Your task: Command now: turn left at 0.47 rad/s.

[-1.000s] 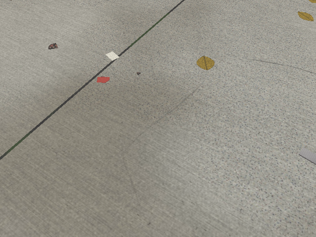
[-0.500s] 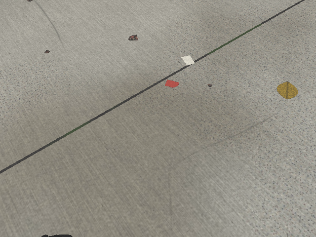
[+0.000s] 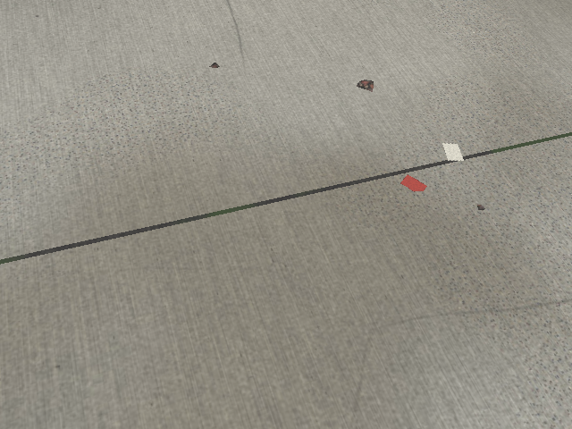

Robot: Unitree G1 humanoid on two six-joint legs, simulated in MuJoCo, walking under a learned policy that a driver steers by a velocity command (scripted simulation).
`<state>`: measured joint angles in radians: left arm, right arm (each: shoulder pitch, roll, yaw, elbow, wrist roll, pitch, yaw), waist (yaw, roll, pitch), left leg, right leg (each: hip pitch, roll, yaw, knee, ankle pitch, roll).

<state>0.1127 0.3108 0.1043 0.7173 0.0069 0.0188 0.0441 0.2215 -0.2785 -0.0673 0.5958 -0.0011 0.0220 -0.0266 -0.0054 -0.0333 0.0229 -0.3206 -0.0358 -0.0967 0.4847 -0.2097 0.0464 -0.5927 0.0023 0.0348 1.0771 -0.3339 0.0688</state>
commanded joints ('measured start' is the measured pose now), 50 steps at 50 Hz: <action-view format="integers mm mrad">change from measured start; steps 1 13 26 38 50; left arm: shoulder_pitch -42 242 310 185 -92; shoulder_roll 40 175 139 75 22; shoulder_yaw -2 5 4 -13 -47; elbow -75 9 -18 -107 -190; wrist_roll -4 -18 -37 -37 -32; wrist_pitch -18 -90 -61 -64 -59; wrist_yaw -7 -61 -22 -44 -98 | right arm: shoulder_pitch -40 -74 -286 21 56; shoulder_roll -153 -44 -49 -79 -192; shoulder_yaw -41 9 -7 -24 -54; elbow -76 -75 -75 29 139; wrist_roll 0 -8 22 -17 17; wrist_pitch -12 -74 -148 -127 -123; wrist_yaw -12 19 67 31 20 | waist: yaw -5 20 90 -22 -63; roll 184 -170 -112 136 78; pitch -136 -34 28 -24 67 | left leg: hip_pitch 191 -313 -171 262 276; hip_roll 213 -30 -8 301 299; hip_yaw -233 71 89 -190 199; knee -110 283 85 -271 -330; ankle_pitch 240 -271 109 -24 243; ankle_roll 166 -6 -99 129 95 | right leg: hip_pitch -19 590 428 -130 -70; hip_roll -12 -265 -159 -116 -105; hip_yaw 19 413 286 91 -36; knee -141 -782 -847 157 -361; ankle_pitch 14 -131 175 25 329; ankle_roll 11 -306 -269 -83 -92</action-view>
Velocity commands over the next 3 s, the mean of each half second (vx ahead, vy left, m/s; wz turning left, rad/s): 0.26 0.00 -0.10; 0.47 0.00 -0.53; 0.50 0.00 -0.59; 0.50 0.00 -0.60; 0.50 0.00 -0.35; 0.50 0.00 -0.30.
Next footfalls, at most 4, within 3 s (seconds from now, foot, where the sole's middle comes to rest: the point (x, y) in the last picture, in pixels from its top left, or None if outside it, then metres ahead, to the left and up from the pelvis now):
0.24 right None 0.04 -0.13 -0.78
0.62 left None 0.33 0.09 -0.78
1.12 right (389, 406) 0.51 -0.27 -0.78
1.60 left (374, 281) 0.85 -0.28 -0.78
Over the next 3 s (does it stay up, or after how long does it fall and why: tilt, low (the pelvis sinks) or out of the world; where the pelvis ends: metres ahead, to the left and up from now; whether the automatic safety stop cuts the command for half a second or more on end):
stays up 1.02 -0.92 0.00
